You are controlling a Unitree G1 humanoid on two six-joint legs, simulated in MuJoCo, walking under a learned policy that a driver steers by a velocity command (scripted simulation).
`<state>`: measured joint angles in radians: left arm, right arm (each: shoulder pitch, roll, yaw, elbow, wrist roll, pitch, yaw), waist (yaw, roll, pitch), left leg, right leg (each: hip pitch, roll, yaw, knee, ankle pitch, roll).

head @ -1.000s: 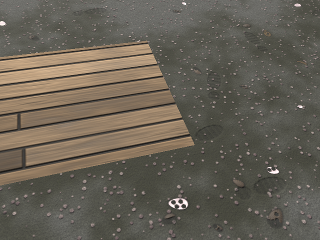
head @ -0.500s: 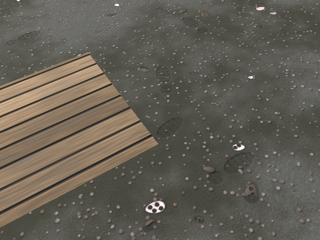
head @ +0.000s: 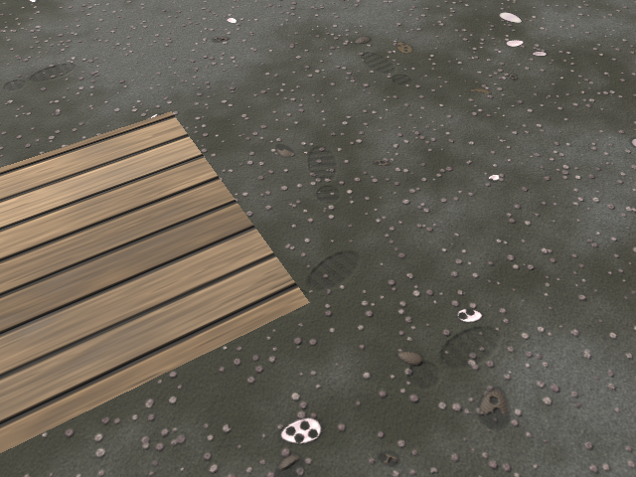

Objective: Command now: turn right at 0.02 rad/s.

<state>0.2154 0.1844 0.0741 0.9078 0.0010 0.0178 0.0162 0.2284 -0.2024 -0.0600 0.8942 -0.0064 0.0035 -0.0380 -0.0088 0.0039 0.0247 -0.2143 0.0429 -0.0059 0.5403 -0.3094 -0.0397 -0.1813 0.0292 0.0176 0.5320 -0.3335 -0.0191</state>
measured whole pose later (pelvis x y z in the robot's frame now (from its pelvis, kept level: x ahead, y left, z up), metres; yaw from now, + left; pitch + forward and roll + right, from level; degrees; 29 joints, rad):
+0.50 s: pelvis +0.01 +0.01 +0.00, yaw +1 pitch -2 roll +0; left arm 0.27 0.18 0.08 1.04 -0.02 0.00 0.04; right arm 0.27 -0.20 -0.07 1.03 0.02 0.00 -0.06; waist 0.00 0.00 0.01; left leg -0.24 0.02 0.00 0.67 -0.44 0.00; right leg -0.16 0.02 0.01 0.56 -0.38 -0.03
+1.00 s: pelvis +0.18 +0.08 +0.01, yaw +1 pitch +2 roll -1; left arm 0.03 0.24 0.08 0.90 -0.02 -0.07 0.00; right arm 0.47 -0.15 -0.03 1.07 0.00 -0.09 -0.02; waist -0.08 -0.03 -0.01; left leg 0.02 -0.03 0.04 0.23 -0.28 0.06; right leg -0.68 -0.07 0.00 0.72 0.05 -0.03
